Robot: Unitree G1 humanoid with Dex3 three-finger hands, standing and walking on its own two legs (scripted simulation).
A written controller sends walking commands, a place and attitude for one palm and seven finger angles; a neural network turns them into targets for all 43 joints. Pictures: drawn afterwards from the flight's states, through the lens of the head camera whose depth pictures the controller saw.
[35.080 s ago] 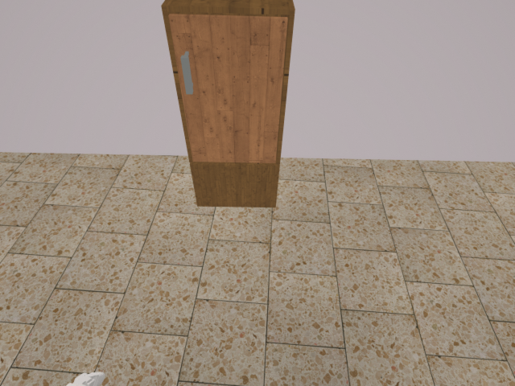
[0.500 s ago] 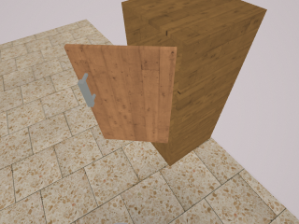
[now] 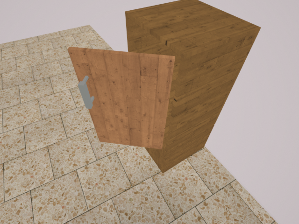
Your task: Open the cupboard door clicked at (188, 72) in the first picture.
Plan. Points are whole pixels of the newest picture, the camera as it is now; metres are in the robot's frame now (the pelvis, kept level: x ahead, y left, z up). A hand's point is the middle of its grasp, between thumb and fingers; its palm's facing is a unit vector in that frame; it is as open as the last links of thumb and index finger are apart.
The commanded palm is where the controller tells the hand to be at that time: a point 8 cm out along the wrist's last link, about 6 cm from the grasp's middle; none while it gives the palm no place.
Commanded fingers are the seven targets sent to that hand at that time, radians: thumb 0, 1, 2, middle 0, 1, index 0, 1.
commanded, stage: look again from close up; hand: left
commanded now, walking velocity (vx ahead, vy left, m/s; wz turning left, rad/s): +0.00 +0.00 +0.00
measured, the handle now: (87, 92) +0.58 +0.29 -0.02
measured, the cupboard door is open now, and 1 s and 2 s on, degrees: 50 50 50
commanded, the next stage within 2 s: shuffle to correct the standing spot in 0.56 s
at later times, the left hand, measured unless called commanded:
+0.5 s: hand out of the picture -0.03 +0.20 -0.18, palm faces +0.01 -0.98 -0.18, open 7.3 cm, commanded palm none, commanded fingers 0.00 0.90 0.90 -0.20 -0.30 -0.20 -0.30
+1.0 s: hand out of the picture -0.08 +0.22 -0.20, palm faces +0.05 -0.99 -0.11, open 7.4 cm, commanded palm none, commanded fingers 0.00 0.90 0.90 -0.20 -0.30 -0.20 -0.30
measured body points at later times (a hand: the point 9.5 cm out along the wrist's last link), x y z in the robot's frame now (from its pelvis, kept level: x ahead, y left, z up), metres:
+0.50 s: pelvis -0.04 +0.04 -0.01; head -0.05 +0.04 +0.44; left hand -0.03 +0.25 -0.17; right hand -0.03 -0.19 -0.16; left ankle -0.02 +0.12 -0.74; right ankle -0.03 -0.07 -0.74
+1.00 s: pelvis -0.03 +0.07 -0.01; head -0.04 +0.10 +0.44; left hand -0.08 +0.28 -0.19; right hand -0.06 -0.16 -0.16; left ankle -0.02 +0.13 -0.74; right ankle -0.03 -0.07 -0.74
